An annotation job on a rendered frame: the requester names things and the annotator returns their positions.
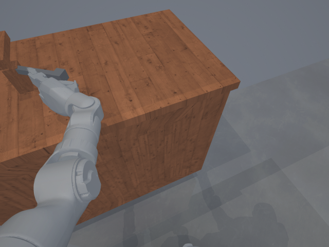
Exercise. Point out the robot left hand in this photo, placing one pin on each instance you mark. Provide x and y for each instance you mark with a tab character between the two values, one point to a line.
54	93

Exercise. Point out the tap lever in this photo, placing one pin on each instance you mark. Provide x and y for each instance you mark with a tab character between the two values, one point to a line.
58	73

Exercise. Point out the counter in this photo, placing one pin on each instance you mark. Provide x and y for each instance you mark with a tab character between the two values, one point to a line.
162	92

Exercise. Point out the robot left upper arm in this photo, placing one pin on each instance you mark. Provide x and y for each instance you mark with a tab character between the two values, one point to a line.
63	191

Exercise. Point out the left robot forearm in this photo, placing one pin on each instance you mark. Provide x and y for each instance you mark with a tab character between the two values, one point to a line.
83	130

